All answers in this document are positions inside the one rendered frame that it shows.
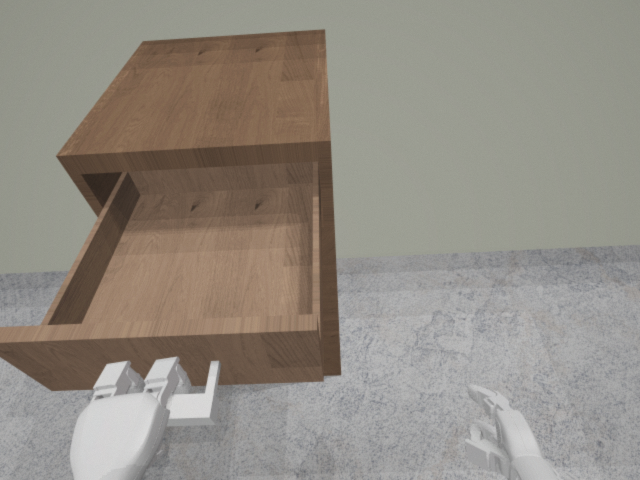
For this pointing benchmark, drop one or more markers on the robot right forearm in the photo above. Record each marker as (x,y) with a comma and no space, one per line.
(532,468)

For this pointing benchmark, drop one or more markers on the left robot hand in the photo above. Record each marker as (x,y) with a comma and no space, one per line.
(118,436)

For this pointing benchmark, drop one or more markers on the handle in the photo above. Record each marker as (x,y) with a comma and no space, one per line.
(196,409)

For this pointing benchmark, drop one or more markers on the cabinet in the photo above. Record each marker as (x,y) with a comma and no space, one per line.
(213,102)

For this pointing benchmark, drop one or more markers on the drawer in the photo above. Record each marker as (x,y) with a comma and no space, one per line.
(205,264)

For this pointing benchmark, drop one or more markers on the right robot hand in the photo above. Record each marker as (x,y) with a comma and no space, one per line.
(493,449)

